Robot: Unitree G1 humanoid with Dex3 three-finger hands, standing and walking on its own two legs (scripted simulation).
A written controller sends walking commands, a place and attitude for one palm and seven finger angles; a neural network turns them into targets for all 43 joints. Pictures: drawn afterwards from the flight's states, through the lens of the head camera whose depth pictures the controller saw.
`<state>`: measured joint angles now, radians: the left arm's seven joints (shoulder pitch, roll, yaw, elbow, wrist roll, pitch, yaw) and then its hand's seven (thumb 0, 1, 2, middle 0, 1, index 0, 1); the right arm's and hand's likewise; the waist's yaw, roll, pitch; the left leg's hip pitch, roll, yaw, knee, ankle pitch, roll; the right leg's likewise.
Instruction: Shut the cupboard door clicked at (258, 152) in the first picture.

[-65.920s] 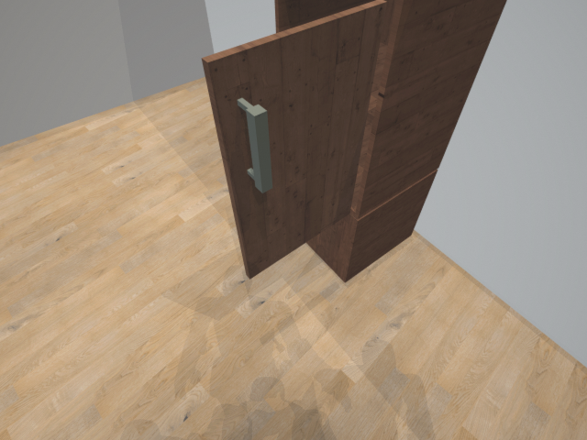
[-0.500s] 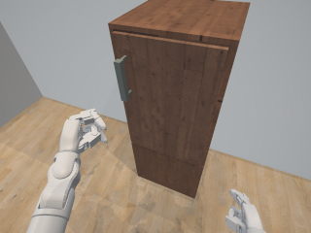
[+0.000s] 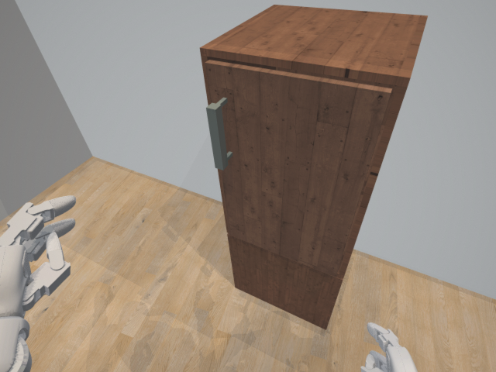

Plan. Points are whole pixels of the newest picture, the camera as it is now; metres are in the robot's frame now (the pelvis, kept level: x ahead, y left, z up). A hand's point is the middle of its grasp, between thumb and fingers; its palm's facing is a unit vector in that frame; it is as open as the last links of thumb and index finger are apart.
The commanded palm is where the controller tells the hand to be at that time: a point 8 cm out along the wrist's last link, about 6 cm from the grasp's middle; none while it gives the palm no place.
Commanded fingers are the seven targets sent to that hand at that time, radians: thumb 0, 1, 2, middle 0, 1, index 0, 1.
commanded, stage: draw the hand back to the body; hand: left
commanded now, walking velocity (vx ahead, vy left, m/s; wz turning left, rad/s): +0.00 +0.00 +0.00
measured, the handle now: (222, 134) +0.60 +0.14 +0.09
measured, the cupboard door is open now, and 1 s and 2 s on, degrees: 0 0 0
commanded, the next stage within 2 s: step back with the hand held close in 0.40 s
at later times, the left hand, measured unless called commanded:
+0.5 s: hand (68, 262) +0.19 +0.25 +0.16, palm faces +0.45 -0.80 -0.41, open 7.4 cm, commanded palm +0.15 +0.29 +0.17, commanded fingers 0.00 0.90 0.90 -0.20 -0.30 -0.20 -0.30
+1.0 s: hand (39, 282) +0.17 +0.28 +0.15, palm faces +0.38 -0.78 -0.50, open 7.4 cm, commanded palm +0.11 +0.31 +0.17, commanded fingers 0.00 0.90 0.90 -0.20 -0.30 -0.20 -0.30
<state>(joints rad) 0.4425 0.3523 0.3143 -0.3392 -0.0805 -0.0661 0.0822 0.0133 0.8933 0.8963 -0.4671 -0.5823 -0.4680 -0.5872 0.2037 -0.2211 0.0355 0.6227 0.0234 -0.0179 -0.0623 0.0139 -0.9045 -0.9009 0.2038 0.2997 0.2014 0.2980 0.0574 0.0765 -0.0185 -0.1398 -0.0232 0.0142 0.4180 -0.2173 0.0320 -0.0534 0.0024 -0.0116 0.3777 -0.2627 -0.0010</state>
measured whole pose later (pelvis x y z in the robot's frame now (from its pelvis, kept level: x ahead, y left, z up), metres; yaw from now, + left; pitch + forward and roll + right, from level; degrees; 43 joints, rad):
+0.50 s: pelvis +0.01 -0.01 +0.00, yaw +0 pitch -4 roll +0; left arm 0.45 0.35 0.34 -0.37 -0.08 -0.07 0.10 0.01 0.89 0.90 -0.21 -0.30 -0.21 -0.30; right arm 0.18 -0.22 0.03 0.63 0.02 -0.06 -0.08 0.01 -0.90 -0.90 0.20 0.30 0.20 0.30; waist 0.06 0.08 -0.01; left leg -0.13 -0.01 0.01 0.42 -0.23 0.02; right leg -0.05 0.01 -0.02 0.38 -0.28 -0.02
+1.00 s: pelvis -0.03 +0.01 -0.01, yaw -1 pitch +1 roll -1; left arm 0.55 0.45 0.40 -0.44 -0.08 -0.13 0.13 0.01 0.89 0.90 -0.21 -0.30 -0.21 -0.30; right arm 0.17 -0.24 -0.01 0.54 0.04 0.06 -0.10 0.01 -0.91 -0.90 0.20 0.30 0.20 0.30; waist 0.00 0.04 -0.02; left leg -0.33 -0.02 0.03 0.51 -0.20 0.05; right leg -0.26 0.00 0.00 0.49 -0.25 0.02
